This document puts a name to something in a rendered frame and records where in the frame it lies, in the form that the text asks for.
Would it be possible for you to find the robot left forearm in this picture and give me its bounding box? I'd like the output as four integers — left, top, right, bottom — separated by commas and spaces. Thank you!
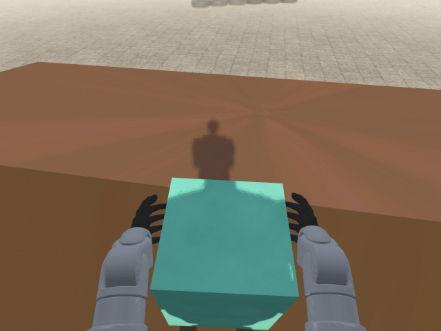
87, 227, 153, 331

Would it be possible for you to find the robot right forearm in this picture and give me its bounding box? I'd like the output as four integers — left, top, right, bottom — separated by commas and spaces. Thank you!
297, 225, 366, 331

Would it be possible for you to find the robot left hand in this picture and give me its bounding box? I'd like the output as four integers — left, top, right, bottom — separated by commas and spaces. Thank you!
131, 194, 167, 244

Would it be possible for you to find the carton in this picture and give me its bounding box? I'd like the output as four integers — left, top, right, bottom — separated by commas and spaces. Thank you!
150, 178, 299, 330

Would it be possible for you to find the robot right hand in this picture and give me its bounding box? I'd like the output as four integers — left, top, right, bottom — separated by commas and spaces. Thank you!
285, 192, 318, 243

